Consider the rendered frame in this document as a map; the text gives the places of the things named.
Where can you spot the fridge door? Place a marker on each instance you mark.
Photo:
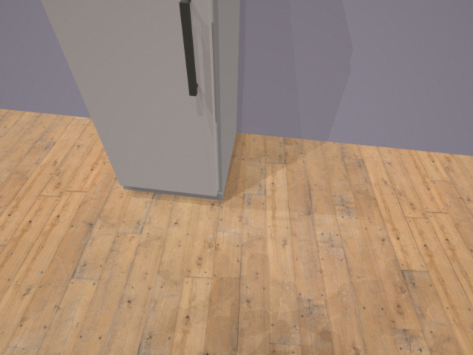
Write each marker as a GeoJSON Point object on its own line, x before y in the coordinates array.
{"type": "Point", "coordinates": [128, 59]}

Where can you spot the handle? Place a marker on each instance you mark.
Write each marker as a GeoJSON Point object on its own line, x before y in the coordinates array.
{"type": "Point", "coordinates": [185, 15]}

